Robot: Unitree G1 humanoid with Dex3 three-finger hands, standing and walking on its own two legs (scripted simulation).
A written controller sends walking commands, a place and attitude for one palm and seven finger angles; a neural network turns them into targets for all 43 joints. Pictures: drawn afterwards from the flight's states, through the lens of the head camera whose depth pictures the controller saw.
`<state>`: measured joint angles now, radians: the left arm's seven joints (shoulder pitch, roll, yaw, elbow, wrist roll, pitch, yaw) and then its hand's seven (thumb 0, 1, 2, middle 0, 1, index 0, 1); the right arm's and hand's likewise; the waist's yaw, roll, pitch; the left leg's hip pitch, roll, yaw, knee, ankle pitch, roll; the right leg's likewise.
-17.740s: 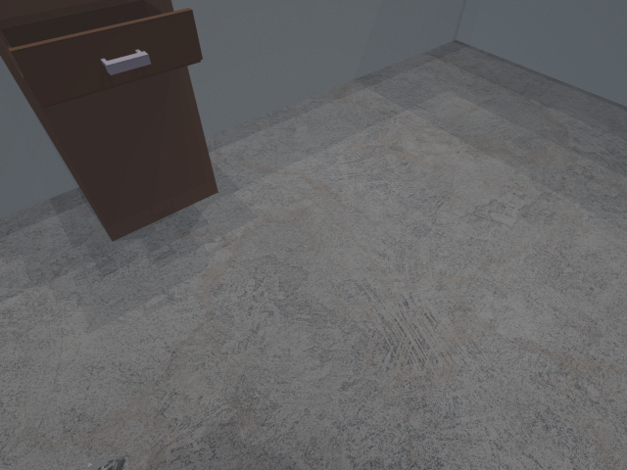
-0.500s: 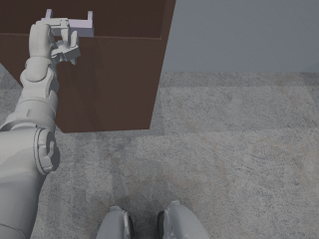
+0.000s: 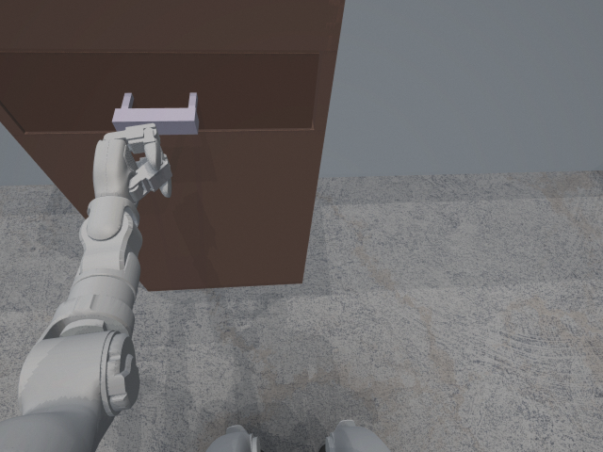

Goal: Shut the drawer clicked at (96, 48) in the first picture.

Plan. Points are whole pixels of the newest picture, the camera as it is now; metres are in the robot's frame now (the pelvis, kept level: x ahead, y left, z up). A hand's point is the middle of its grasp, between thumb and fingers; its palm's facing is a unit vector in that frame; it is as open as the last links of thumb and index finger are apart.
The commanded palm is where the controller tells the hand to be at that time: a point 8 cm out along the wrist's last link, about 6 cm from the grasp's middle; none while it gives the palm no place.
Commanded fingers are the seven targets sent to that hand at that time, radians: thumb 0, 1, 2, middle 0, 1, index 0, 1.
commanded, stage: draw the hand back to the body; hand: left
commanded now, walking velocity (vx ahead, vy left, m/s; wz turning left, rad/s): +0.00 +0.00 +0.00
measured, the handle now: (159, 110) +0.58 +0.18 +0.07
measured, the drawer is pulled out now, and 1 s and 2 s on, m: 0.00 0.00 0.00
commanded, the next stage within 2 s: step back with the hand held close in 1.42 s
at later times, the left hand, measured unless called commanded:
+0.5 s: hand (116, 223) +0.36 +0.18 +0.13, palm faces +0.03 -1.00 -0.03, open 3.3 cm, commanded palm +0.32 +0.23 +0.14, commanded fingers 0.00 0.90 0.90 -1.40 -1.60 -1.40 -1.60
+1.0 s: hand (10, 325) +0.24 +0.21 +0.18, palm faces +0.33 -0.89 -0.31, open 3.3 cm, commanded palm +0.19 +0.25 +0.20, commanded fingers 0.00 0.90 0.90 -1.40 -1.60 -1.40 -1.60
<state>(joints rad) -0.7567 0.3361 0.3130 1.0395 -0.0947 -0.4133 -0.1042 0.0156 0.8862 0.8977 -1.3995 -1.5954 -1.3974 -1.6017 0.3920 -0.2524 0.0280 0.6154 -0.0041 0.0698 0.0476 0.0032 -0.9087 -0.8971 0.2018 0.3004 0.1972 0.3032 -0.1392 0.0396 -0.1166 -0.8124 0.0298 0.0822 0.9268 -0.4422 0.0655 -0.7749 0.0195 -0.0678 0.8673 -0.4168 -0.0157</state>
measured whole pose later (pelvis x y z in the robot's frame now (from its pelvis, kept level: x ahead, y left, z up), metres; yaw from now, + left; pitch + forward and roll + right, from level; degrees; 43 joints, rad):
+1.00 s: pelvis +0.01 -0.02 +0.06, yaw +2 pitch -4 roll +0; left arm 0.28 0.30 0.17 -0.18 -0.08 -0.08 0.09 0.02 0.89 0.90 -1.40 -1.59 -1.40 -1.60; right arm 0.17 -0.23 0.04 0.61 0.02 -0.03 -0.05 0.01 -0.91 -0.90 0.20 0.30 0.20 0.30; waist 0.04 0.08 0.02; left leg -0.09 -0.01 0.07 0.39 -0.24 0.04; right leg -0.07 0.02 -0.07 0.37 -0.24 -0.03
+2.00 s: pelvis -0.03 +0.01 +0.05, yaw +1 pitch +1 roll -1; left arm 0.63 0.41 0.36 -0.56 -0.05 -0.18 0.11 0.02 0.89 0.90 -1.40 -1.59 -1.40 -1.60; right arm 0.19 -0.23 -0.01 0.54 0.01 0.01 -0.07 0.01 -0.91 -0.90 0.20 0.30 0.20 0.30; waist 0.01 0.02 0.05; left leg -0.29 -0.03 0.10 0.49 -0.22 0.08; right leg -0.28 -0.01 -0.04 0.48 -0.22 0.00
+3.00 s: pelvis -0.14 +0.02 +0.05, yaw +1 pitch +4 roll -7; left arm 0.62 0.42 0.41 -0.66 -0.05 -0.30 0.14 0.02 0.89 0.90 -1.41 -1.59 -1.41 -1.60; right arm 0.21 -0.15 0.00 0.63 -0.03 -0.14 -0.04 0.01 -0.91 -0.90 0.20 0.30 0.20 0.30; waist 0.02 0.00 -0.02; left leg -0.47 0.05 0.04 0.37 0.03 0.09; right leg -0.25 0.08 -0.01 0.76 -0.54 -0.01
